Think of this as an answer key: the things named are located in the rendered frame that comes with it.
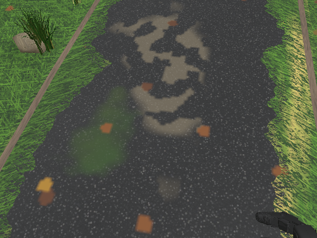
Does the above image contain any robot right hand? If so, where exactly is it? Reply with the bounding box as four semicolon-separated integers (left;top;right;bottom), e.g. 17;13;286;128
256;211;317;238

